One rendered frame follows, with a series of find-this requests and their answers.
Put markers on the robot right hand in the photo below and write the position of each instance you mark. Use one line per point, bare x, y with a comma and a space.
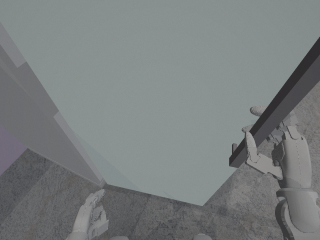
290, 150

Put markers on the robot left hand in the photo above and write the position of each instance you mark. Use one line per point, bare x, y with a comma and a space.
85, 219

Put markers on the handle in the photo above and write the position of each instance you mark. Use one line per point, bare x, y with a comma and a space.
298, 85

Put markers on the robot right forearm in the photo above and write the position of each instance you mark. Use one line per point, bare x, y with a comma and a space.
297, 214

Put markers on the fridge door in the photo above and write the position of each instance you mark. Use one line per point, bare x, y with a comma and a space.
157, 91

